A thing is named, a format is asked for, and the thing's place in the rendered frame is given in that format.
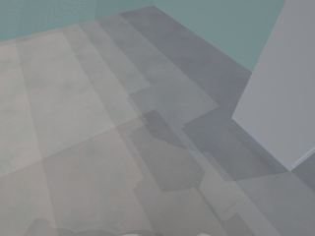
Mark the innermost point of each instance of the fridge door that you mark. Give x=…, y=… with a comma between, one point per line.
x=278, y=102

